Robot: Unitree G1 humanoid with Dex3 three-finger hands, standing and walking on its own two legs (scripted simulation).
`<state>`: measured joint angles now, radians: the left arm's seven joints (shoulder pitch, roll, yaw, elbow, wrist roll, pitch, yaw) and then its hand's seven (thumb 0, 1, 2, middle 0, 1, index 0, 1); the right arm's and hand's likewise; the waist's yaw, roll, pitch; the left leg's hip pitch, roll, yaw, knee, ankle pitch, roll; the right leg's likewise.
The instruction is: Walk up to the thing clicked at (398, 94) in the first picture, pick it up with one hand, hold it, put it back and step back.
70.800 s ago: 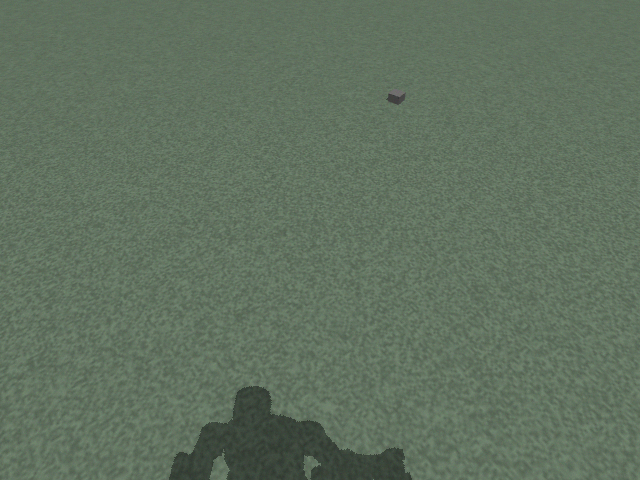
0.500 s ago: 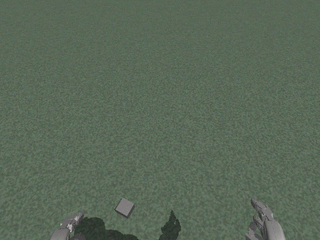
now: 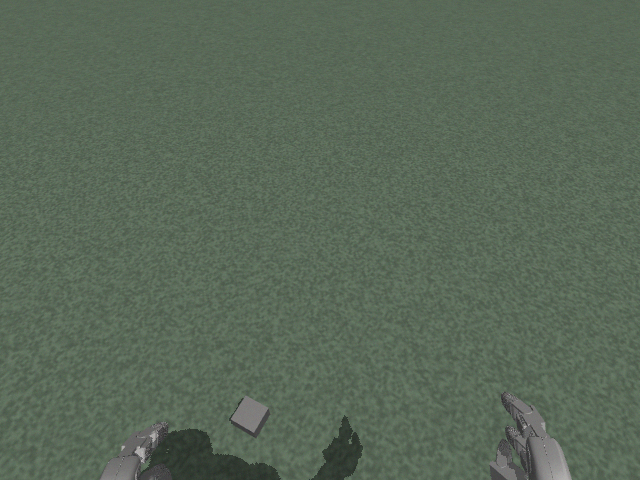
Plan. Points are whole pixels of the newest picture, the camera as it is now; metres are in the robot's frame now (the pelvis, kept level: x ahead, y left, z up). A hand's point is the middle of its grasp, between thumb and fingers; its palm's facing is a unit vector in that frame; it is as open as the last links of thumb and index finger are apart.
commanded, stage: home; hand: left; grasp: from above
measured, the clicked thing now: (250, 416) +0.46 +0.20 -0.69
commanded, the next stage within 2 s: stand in 0.68 s
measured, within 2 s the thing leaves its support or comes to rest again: neither
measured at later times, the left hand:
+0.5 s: hand out of the picture +0.16 +0.18 -0.05, palm faces +0.05 -0.98 -0.20, open 7.4 cm
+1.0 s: hand out of the picture +0.12 +0.23 -0.10, palm faces +0.03 -0.94 -0.33, open 7.4 cm
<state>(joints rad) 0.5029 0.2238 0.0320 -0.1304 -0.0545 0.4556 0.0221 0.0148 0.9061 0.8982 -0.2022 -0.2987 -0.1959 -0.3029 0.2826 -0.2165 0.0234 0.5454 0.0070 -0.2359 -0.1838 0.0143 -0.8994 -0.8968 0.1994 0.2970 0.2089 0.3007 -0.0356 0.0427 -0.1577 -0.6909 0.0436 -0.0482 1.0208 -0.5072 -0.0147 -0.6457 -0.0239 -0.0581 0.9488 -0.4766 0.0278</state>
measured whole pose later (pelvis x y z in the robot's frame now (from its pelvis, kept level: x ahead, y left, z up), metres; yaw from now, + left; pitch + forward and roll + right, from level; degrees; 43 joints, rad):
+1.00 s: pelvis -0.01 +0.00 +0.03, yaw +0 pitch +1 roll +0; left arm 0.23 0.29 0.04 0.59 0.05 0.08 0.03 0.01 0.90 0.90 -0.20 -0.30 -0.20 -0.30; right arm 0.17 -0.28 -0.03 0.83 -0.06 -0.04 -0.02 0.01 -0.90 -0.90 0.20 0.30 0.21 0.30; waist 0.02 -0.02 0.03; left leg -0.43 0.00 -0.01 0.82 -0.41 0.00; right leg -0.42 -0.06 -0.03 0.81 -0.41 0.03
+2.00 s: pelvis -0.01 -0.01 +0.07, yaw +1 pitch -4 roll +0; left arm 0.15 0.30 0.03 1.14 0.02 -0.01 0.02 0.01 0.91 0.90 -0.20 -0.30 -0.20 -0.30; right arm 0.13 -0.32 -0.03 1.14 -0.02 0.00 -0.01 0.01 -0.90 -0.90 0.20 0.30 0.21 0.30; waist 0.01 0.02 0.07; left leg -0.10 0.02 -0.02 0.34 -0.18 -0.02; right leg -0.09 -0.04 -0.05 0.34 -0.18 0.02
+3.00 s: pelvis +0.01 -0.02 +0.07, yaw +0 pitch -2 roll +0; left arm 0.12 0.33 0.02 1.14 0.01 -0.01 0.01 0.01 0.91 0.90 -0.20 -0.30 -0.20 -0.30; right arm 0.12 -0.33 -0.01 1.15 -0.02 0.00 0.00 0.01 -0.90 -0.90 0.20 0.30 0.21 0.30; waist 0.00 0.01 0.06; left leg -0.10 0.04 -0.01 0.32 -0.18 -0.04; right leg -0.10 -0.02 -0.05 0.33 -0.19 0.00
